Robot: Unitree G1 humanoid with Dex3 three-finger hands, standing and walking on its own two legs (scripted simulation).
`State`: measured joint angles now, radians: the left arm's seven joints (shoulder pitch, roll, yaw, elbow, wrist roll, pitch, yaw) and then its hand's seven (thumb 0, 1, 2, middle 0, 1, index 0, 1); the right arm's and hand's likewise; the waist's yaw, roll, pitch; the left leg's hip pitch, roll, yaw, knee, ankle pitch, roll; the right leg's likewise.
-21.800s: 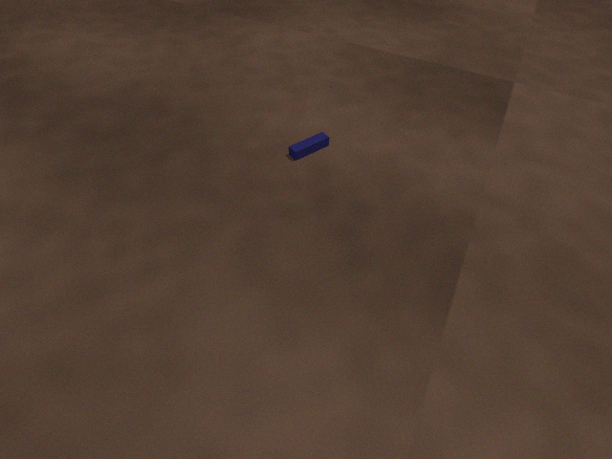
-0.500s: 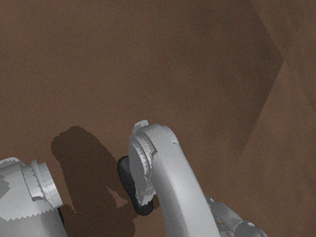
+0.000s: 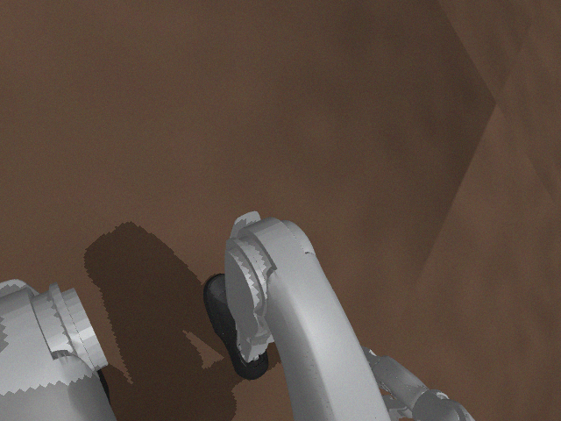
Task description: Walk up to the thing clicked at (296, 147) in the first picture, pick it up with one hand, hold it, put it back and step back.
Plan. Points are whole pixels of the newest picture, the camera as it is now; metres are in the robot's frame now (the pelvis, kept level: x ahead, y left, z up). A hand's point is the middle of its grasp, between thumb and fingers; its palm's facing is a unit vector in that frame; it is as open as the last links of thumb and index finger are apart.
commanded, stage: close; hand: left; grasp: from above
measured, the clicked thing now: out of the picture +0.44 +0.35 -0.28
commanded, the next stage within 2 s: settle in 0.72 s
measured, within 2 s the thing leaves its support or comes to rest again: leaves its support in 1.14 s
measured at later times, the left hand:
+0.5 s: hand out of the picture +0.42 +0.34 -0.26, palm faces -0.43 -0.18 -0.88, open 9.4 cm
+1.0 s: hand out of the picture +0.43 +0.34 -0.26, palm faces -0.43 -0.17 -0.89, open 9.3 cm
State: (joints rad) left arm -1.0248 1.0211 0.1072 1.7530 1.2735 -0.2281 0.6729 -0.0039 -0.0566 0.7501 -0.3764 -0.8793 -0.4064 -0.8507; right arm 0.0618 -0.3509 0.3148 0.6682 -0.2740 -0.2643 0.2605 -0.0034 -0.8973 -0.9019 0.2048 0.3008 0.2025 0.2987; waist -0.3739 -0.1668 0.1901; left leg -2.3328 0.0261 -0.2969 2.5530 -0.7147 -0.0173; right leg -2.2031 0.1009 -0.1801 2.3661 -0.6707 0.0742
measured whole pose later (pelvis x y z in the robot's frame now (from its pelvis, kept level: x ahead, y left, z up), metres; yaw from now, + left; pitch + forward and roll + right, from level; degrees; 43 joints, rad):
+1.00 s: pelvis +0.00 +0.00 +0.00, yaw +0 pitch +27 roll -15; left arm -1.03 1.04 0.12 1.72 1.27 -0.24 0.64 -0.02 0.09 0.54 -0.64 -0.71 -0.69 -0.64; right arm 0.07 -0.36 0.32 0.65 -0.27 -0.24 0.24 0.00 -0.91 -0.90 0.21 0.30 0.20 0.30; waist -0.37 -0.16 0.18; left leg -2.33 0.03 -0.30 2.54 -0.72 -0.02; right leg -2.21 0.10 -0.18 2.36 -0.67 0.07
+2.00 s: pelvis +0.00 -0.01 +0.04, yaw +7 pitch +34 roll -10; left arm -0.89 0.76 0.08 1.25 1.19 -0.16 0.25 -0.02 0.09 0.51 -0.67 -0.67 -0.72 -0.60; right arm 0.19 -0.30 0.08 0.67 -0.10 -0.03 0.15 0.00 -0.92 -0.90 0.21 0.30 0.20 0.30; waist -0.23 0.01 -0.06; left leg -2.32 0.01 -0.17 2.36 -0.65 -0.01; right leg -2.21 0.04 -0.09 2.27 -0.67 0.05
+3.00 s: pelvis +0.02 +0.00 +0.33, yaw +14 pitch +20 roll -3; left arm -0.34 0.46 -0.13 0.77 1.02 -0.01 0.11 -0.02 0.09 0.51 -0.68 -0.65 -0.73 -0.58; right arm 0.20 -0.24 -0.02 0.71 0.04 0.01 -0.04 0.00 -0.90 -0.90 0.21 0.30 0.21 0.30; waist -0.07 0.04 -0.17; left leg -1.22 0.03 -0.04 1.38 -0.52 0.00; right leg -1.16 0.02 -0.01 1.33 -0.53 0.03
